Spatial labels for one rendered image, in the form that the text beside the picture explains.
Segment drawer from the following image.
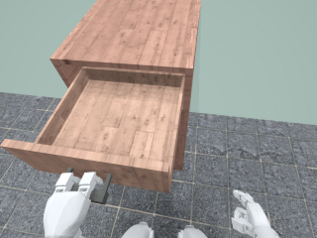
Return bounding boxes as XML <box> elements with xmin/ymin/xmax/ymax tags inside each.
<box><xmin>0</xmin><ymin>66</ymin><xmax>185</xmax><ymax>193</ymax></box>

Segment right robot shin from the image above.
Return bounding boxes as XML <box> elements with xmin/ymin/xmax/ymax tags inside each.
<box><xmin>184</xmin><ymin>225</ymin><xmax>194</xmax><ymax>229</ymax></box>

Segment cabinet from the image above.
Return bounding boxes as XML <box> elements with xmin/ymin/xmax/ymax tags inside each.
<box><xmin>50</xmin><ymin>0</ymin><xmax>201</xmax><ymax>171</ymax></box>

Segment left robot shin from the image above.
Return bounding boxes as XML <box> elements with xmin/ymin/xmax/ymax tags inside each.
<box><xmin>139</xmin><ymin>221</ymin><xmax>149</xmax><ymax>226</ymax></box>

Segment left robot hand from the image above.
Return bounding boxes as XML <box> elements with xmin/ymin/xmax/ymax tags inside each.
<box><xmin>43</xmin><ymin>172</ymin><xmax>103</xmax><ymax>238</ymax></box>

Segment robot shin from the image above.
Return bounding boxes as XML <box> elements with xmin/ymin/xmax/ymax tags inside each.
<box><xmin>139</xmin><ymin>221</ymin><xmax>149</xmax><ymax>226</ymax></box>
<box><xmin>184</xmin><ymin>225</ymin><xmax>194</xmax><ymax>229</ymax></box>

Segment handle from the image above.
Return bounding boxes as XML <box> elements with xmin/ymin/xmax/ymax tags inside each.
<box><xmin>53</xmin><ymin>167</ymin><xmax>112</xmax><ymax>205</ymax></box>

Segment robot right forearm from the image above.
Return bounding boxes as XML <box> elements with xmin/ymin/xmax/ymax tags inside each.
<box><xmin>253</xmin><ymin>226</ymin><xmax>279</xmax><ymax>238</ymax></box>

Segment right robot hand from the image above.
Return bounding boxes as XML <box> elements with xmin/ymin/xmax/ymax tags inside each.
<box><xmin>231</xmin><ymin>189</ymin><xmax>271</xmax><ymax>237</ymax></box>

